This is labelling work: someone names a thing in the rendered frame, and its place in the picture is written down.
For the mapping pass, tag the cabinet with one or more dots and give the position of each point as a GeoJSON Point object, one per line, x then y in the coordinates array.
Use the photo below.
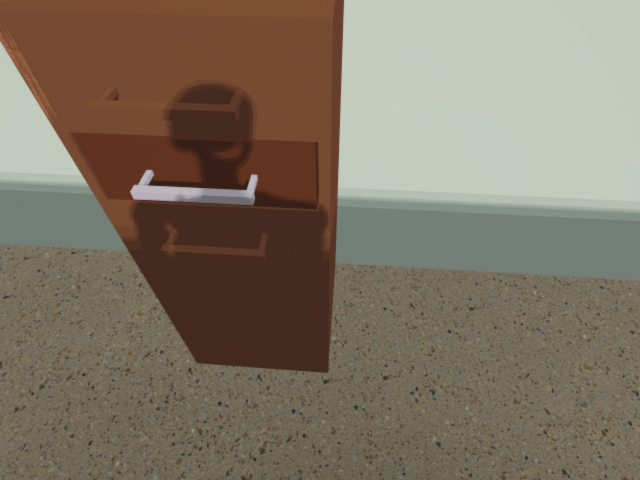
{"type": "Point", "coordinates": [280, 61]}

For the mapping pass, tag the drawer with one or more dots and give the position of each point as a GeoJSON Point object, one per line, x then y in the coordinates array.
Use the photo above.
{"type": "Point", "coordinates": [287, 171]}

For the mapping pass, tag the handle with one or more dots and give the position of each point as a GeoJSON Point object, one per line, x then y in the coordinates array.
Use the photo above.
{"type": "Point", "coordinates": [221, 253]}
{"type": "Point", "coordinates": [199, 195]}
{"type": "Point", "coordinates": [167, 111]}

